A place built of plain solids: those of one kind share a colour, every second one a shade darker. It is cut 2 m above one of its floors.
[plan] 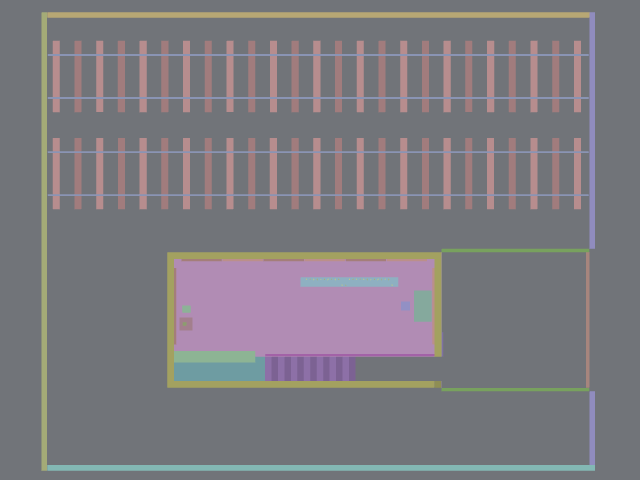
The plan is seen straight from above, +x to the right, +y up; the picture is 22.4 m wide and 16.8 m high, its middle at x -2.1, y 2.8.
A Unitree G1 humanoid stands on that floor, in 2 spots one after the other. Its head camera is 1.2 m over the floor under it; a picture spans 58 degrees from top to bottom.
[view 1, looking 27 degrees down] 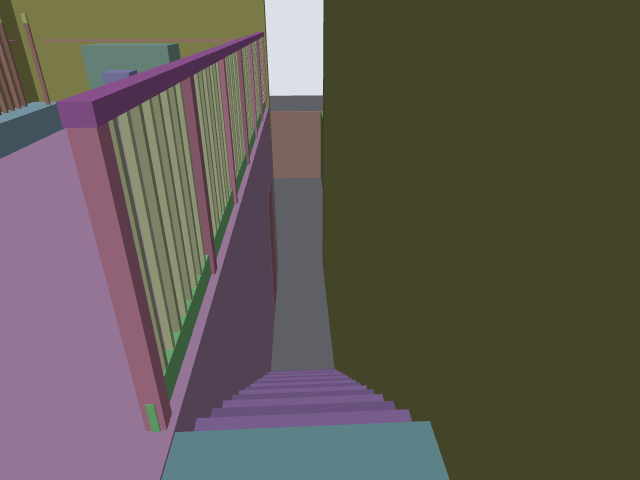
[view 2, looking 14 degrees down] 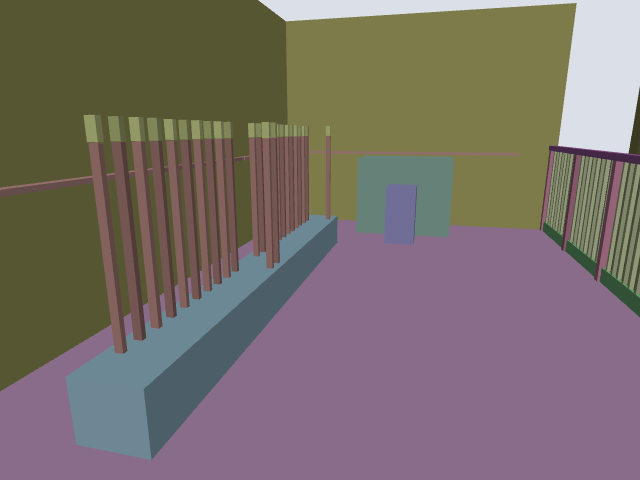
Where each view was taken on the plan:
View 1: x -5.02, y -1.71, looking -3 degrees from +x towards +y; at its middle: ground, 9.18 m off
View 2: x -3.97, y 0.21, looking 14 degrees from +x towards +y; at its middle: lever_frame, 4.05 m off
